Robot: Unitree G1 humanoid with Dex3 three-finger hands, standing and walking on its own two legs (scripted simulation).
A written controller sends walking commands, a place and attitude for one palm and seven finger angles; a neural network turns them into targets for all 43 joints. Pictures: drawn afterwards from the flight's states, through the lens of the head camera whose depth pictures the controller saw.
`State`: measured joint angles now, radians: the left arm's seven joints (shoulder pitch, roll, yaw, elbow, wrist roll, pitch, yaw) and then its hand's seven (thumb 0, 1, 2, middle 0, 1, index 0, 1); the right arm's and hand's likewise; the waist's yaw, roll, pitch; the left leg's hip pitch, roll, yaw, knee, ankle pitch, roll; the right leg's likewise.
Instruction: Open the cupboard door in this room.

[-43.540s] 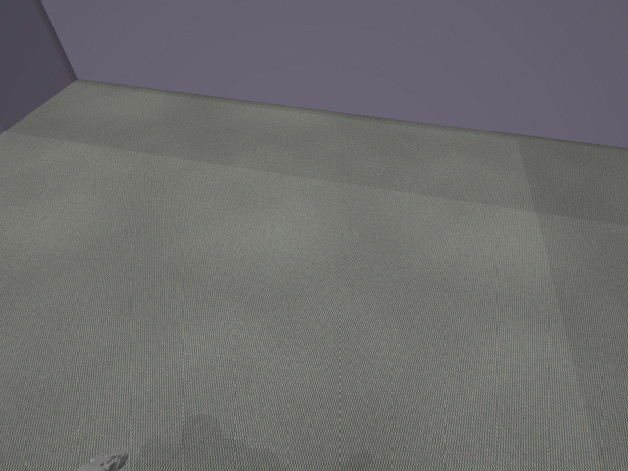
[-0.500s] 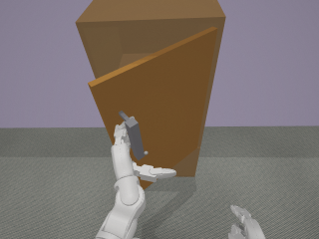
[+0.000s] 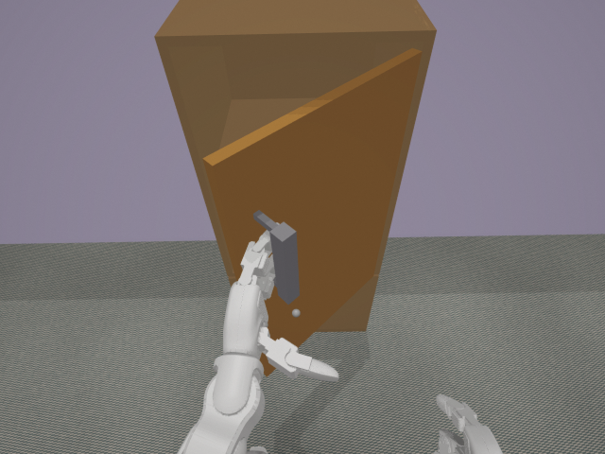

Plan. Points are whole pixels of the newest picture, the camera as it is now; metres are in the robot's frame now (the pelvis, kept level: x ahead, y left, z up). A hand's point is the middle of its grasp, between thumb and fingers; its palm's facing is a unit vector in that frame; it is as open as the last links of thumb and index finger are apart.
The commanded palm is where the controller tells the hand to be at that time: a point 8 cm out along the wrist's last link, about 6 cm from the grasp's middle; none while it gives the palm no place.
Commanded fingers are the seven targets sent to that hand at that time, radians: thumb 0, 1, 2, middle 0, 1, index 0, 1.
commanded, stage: slide the hand sideways off the handle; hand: left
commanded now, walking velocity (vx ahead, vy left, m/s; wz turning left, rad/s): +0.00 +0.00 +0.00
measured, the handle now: (275, 258) +0.36 +0.05 +0.07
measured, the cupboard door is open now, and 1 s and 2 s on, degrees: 44 44 44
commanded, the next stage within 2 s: draw the hand back to the body in 0.78 s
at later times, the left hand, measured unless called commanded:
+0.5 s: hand (255, 341) +0.24 +0.07 +0.08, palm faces -0.01 -1.00 +0.01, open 16.3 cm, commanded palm +0.20 +0.13 +0.07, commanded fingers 0.00 -0.50 0.30 -0.15 -0.30 -0.15 -0.30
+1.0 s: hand (222, 361) +0.21 +0.10 +0.08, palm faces -0.01 -1.00 -0.02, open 16.3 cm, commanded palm +0.18 +0.17 +0.09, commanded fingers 0.00 -0.50 0.30 -0.15 -0.30 -0.15 -0.30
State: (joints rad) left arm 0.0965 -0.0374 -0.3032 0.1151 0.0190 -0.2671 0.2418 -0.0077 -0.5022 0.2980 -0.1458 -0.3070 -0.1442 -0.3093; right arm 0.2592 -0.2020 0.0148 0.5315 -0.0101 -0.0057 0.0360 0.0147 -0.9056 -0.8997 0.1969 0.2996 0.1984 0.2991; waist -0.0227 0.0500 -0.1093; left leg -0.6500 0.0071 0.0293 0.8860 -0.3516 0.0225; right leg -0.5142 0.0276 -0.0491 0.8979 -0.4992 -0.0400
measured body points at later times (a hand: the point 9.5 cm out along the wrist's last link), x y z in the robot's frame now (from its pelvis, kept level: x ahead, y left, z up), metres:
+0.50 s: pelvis +0.01 +0.00 +0.00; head +0.03 -0.02 +0.45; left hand +0.23 +0.12 +0.08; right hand +0.20 -0.21 -0.08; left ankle +0.06 +0.11 -0.69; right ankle -0.02 -0.09 -0.69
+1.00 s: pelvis +0.01 -0.01 -0.01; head +0.03 -0.03 +0.44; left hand +0.21 +0.15 +0.09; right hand +0.19 -0.24 -0.09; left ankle +0.06 +0.11 -0.69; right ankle -0.02 -0.09 -0.69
